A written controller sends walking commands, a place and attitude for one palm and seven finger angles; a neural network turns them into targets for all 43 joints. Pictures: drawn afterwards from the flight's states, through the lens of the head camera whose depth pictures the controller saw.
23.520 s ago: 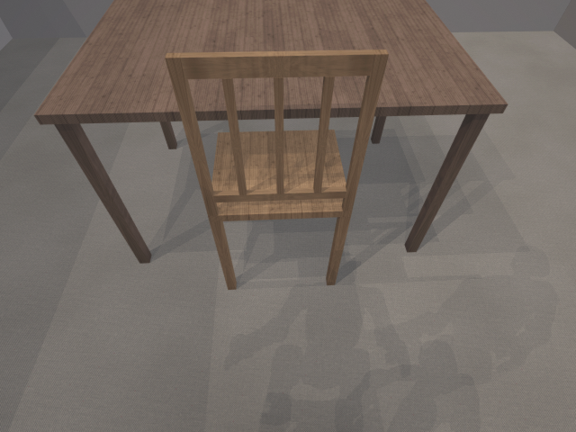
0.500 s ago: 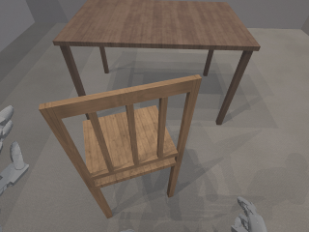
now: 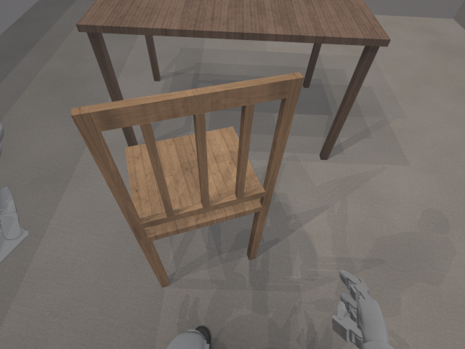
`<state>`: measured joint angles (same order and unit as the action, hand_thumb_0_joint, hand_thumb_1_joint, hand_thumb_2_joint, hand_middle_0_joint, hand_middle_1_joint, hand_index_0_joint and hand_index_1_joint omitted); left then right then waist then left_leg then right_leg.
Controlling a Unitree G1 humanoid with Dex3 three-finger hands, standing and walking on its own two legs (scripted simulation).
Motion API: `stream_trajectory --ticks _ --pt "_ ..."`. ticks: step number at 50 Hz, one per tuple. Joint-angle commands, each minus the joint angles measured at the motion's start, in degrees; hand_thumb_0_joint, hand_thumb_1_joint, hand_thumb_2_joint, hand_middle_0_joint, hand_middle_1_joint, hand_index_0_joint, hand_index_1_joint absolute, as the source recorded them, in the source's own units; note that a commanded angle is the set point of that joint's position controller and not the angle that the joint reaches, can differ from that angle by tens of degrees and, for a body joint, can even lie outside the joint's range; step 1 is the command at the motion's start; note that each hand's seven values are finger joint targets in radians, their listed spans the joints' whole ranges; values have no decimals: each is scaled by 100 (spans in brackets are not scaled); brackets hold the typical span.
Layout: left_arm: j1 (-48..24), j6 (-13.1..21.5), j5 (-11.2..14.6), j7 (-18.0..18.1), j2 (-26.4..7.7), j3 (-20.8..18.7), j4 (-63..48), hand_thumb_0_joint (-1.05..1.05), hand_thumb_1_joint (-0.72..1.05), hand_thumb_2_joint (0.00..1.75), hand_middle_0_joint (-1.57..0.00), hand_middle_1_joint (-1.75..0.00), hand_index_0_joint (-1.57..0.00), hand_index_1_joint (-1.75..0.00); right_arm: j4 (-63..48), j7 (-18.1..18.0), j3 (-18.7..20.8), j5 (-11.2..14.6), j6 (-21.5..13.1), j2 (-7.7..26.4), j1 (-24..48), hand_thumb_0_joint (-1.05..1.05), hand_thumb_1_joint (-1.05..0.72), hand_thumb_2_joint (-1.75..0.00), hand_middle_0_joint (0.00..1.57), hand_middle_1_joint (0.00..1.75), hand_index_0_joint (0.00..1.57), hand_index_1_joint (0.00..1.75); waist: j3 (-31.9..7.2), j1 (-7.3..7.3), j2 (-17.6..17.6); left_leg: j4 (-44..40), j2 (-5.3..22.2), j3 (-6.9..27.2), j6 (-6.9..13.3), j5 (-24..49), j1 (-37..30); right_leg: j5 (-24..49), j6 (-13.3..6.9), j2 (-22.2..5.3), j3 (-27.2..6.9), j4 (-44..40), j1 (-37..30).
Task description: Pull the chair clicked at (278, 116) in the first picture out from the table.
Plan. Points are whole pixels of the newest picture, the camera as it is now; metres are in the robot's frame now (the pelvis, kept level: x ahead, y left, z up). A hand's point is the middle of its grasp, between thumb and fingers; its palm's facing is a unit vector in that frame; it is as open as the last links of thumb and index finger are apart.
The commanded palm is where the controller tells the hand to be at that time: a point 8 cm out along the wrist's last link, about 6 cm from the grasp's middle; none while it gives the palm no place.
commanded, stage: stop stepping back and stand still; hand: left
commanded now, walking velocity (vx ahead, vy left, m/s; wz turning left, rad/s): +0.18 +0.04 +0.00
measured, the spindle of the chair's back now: (202, 166) +0.50 +0.11 -0.05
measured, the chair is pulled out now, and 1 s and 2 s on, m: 0.56 0.56 0.56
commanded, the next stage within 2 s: let the arm hang, fingers relaxed in 0.64 s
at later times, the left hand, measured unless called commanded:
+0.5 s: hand out of the picture +0.14 +0.27 +0.18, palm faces +0.44 -0.76 -0.48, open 7.4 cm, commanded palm +0.09 +0.31 +0.19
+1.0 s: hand out of the picture +0.04 +0.18 -0.15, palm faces +0.01 -0.98 -0.19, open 7.4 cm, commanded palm none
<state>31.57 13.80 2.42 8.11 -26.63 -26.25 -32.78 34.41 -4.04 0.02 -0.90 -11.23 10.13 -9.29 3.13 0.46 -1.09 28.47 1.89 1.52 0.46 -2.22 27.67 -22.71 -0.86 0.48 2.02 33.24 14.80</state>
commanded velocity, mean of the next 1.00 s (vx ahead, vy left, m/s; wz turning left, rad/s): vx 0.03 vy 0.01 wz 0.00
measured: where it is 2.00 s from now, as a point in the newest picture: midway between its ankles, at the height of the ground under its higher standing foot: outside the picture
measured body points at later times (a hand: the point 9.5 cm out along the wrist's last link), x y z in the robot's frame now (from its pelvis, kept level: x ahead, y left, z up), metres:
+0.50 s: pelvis -0.04 +0.00 +0.01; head -0.05 +0.00 +0.46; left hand +0.11 +0.31 +0.21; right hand +0.12 -0.23 -0.07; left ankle -0.01 +0.13 -0.73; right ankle -0.02 -0.14 -0.73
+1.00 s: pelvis -0.05 +0.00 +0.00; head -0.04 +0.01 +0.45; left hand +0.04 +0.23 -0.13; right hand +0.06 -0.25 -0.12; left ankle -0.01 +0.13 -0.73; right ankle -0.02 -0.14 -0.73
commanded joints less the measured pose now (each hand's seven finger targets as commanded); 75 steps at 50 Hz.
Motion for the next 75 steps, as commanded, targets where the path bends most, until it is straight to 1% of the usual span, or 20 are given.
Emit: stream_trajectory --ticks 1,2,3,4,6,8,10,11,12,14,17,22,28,36,37,39,43,53,60,75 --pt "229 259 101 93 -1091 -849 -1145 0 90 90 -20 -30 -20 -30 -707 -74 386 108 -73 888 137 0 -90 -90 20 30 20 30 -987 10 -160 518 25 31 -110 -2868 -856 12 -438 -643 -394 -1797 -82" --pt "286 142 141 105 -1022 -752 -947 0 90 90 -20 -30 -20 -30 -674 -111 470 179 -24 913 8 0 -90 -90 20 30 20 30 -1000 -29 1039 2322 -289 -96 -252 -2388 -1510 -1015 -903 -1439 -1427 -2224 1242" --pt "213 -34 198 138 -847 -618 -801 0 90 90 -20 -30 -20 -30 -630 -120 435 202 44 874 71 0 -90 -90 20 30 20 30 -850 -82 1368 3346 -279 96 -206 -2006 -1458 -825 -1181 -1984 -1879 -2352 1748" --pt "109 -171 205 186 -737 -593 -565 0 90 90 -20 -30 -20 -30 -535 -87 331 193 104 763 80 0 -90 -90 20 30 20 30 -919 -186 1107 3489 -234 220 -130 -1972 -1381 -158 -1148 -1982 -1698 -2141 1597" --pt "-338 -204 122 262 -783 -518 -427 0 90 90 -20 -30 -20 -30 -573 -129 167 194 92 713 195 0 -90 -90 20 30 20 30 -489 -310 708 1489 75 329 69 -2172 -989 722 -601 -1687 -942 -1392 790" --pt "-416 -67 10 306 -779 -539 -303 0 90 90 -20 -30 -20 -30 -579 -197 222 187 -27 878 198 0 -90 -90 20 30 20 30 -377 -161 223 -393 98 285 195 -1575 -991 1179 -212 -1052 -610 -743 33" --pt "-222 20 -17 282 -755 -451 -562 0 90 90 -20 -30 -20 -30 -696 -189 319 241 -93 1006 175 0 -90 -90 20 30 20 30 -689 50 -173 -501 632 808 367 1 -1435 1646 50 -645 -415 -570 -199" --pt "-196 17 -10 215 -752 -384 -760 0 90 90 -20 -30 -20 -30 -730 -166 385 283 -91 1128 187 0 -90 -90 20 30 20 30 -837 94 132 -391 692 793 326 412 -1496 1774 71 -603 -415 -586 -397" --pt "-16 20 -41 186 -828 -483 -888 0 90 90 -20 -30 -20 -30 -650 -141 277 236 -111 922 213 0 -90 -90 20 30 20 30 -964 -22 -625 -622 599 855 315 199 -1493 1531 114 -552 -177 -470 -467" --pt "-32 30 -73 172 -873 -540 -1184 0 90 90 -20 -30 -20 -30 -652 -137 249 200 -136 879 275 0 -90 -90 20 30 20 30 -712 14 -996 -846 573 923 327 -387 -1034 1240 157 -429 -112 -613 -675" --pt "111 49 -81 209 -726 -500 -931 0 90 90 -20 -30 -20 -30 -595 -119 275 200 -179 890 164 0 -90 -90 20 30 20 30 -619 -1 -426 -866 454 741 263 -1361 -761 1205 113 -433 -197 -902 -863" --pt "-180 44 -89 229 -621 -432 -360 0 90 90 -20 -30 -20 -30 -570 -150 262 192 -151 881 85 0 -90 -90 20 30 20 30 -287 -55 -334 -914 319 551 218 -2494 -643 484 78 -438 -344 -1288 -473" --pt "-662 -30 -121 216 -530 -189 -297 0 90 90 -20 -30 -20 -30 -555 -162 224 157 -144 861 170 0 -90 -90 20 30 20 30 -305 -56 83 -705 255 474 223 -2377 -914 200 45 -486 -459 -1488 -199" --pt "-603 -44 -122 274 -598 -252 -686 0 90 90 -20 -30 -20 -30 -584 -164 194 143 -112 808 270 0 -90 -90 20 30 20 30 -419 -34 -410 -814 280 488 209 -1966 -953 730 24 -486 -409 -1339 -501" --pt "-777 -917 -617 -649 328 1991 3941 0 90 90 -20 -30 -20 -30 721 393 578 -9 -84 1947 331 0 -90 -90 20 30 20 30 44 -236 -518 50 335 885 278 -41 -296 1963 -67 -609 -98 -107 248" --pt "-691 -1370 -477 -827 804 1972 4321 0 90 90 -20 -30 -20 -30 664 390 384 -1 506 1130 -87 0 -90 -90 20 30 20 30 -661 -18 154 -7 380 840 251 -59 -514 1366 24 -560 -46 -337 -87" --pt "-1383 -1438 -449 -802 567 2155 5465 0 90 90 -20 -30 -20 -30 612 397 298 -69 858 1185 -232 0 -90 -90 20 30 20 30 -620 -64 1281 388 32 779 252 -555 -548 1122 -302 -867 -390 -484 -78" --pt "-1192 -1486 -337 -708 778 2389 8073 0 90 90 -20 -30 -20 -30 1457 298 151 -60 1004 861 -740 0 -90 -90 20 30 20 30 -394 -1 -1100 -589 157 865 237 -1436 -760 597 -152 -503 -241 -750 -393" --pt "-931 -1434 -303 -695 917 2550 8799 0 90 90 -20 -30 -20 -30 1935 256 164 -6 1086 647 -1348 0 -90 -90 20 30 20 30 -21 -70 56 -469 112 684 217 -1592 -899 307 -233 -601 -286 -1242 -114" --pt "-816 -1396 -290 -611 1201 2562 9096 0 90 90 -20 -30 -20 -30 2410 222 90 1 1018 274 -1537 0 -90 -90 20 30 20 30 172 -35 166 -442 134 489 204 -692 -1079 800 -247 -630 -262 -1164 -63"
